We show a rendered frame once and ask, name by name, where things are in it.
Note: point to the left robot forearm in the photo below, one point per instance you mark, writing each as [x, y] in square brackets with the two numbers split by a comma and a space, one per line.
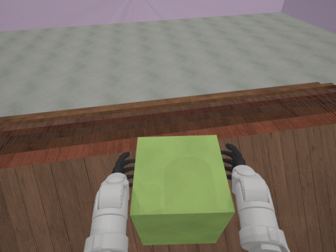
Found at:
[110, 214]

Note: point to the right robot forearm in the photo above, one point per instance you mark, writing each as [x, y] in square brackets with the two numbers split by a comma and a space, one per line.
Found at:
[259, 228]

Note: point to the robot left hand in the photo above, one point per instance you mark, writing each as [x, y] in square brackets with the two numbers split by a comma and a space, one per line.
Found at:
[120, 163]

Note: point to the carton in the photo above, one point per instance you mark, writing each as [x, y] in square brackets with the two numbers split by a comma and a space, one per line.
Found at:
[180, 191]

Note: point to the robot right hand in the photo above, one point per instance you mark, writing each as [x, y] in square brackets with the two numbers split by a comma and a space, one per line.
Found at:
[236, 160]

